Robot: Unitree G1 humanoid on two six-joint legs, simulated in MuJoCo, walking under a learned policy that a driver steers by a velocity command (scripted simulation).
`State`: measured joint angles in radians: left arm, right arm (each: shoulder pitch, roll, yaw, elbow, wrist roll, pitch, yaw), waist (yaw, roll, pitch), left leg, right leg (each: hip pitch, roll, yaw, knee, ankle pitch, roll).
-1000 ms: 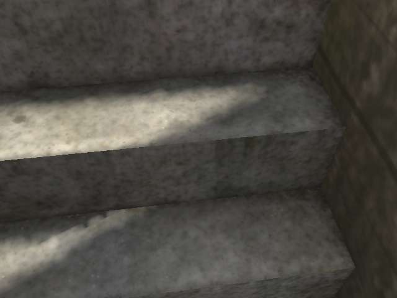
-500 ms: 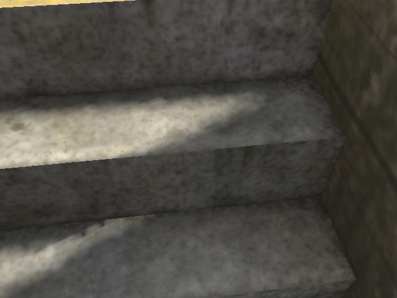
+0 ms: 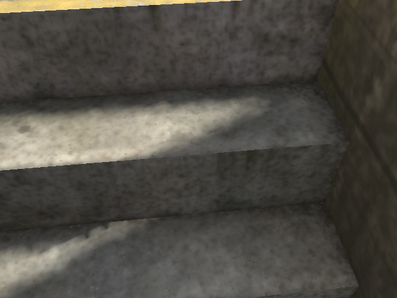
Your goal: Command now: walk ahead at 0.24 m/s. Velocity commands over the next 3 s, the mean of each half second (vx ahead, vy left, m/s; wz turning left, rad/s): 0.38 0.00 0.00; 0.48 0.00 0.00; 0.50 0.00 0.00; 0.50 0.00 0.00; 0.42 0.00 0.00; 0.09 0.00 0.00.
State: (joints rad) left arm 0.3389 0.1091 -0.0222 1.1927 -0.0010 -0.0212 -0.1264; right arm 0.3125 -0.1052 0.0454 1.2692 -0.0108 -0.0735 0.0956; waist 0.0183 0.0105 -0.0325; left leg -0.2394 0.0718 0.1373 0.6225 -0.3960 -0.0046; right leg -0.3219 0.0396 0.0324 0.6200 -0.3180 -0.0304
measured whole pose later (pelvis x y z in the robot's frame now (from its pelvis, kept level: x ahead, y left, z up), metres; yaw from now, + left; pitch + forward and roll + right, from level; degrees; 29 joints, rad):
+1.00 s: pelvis +0.17 +0.03 +0.21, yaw -2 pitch +5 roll -3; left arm -0.05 0.26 0.07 0.71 -0.01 -0.05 -0.09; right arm 0.42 -0.24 -0.09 0.99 -0.02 -0.05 0.06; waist -0.08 -0.02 -0.12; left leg -0.41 0.05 -0.04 0.77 -0.45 -0.05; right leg -0.51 -0.08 -0.24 0.66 -0.24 -0.07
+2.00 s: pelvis +0.55 +0.05 +0.54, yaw +2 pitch +13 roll +5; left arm 0.25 0.28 0.03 1.12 0.08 -0.07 -0.23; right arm -0.05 -0.26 0.03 0.71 -0.03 0.04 0.08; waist -0.06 -0.09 -0.13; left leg -1.04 -0.12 0.08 1.29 -0.48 0.11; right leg -0.42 -0.18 0.05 0.52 0.29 -0.16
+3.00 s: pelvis +0.85 +0.06 +0.88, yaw +1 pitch +1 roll -1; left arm 0.18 0.23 0.06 0.88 -0.01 -0.03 0.04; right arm 0.26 -0.16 -0.03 0.93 0.00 -0.02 -0.05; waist -0.01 -0.04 -0.04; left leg -0.40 0.06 0.01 0.60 -0.24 0.00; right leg -0.44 0.00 -0.10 0.62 -0.28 -0.07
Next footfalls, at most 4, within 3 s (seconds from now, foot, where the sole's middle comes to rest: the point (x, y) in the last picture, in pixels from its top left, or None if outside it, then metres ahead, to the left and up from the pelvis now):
0.58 right None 0.27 -0.10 -0.54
1.00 left None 0.18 0.15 -0.54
1.40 right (273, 248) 0.48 -0.13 -0.32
1.98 left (151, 124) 0.66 0.15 -0.10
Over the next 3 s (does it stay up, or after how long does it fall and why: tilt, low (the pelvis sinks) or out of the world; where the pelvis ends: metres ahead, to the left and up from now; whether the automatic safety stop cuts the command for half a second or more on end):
stays up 0.85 0.06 0.88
